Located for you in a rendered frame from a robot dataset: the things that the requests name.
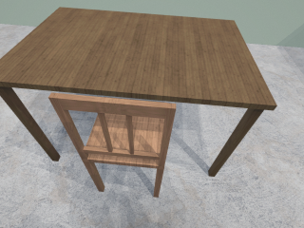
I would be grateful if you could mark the chair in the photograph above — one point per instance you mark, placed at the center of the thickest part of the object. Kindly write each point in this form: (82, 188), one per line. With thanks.
(126, 132)

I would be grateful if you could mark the table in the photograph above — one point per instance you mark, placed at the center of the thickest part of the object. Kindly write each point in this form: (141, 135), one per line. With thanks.
(181, 59)

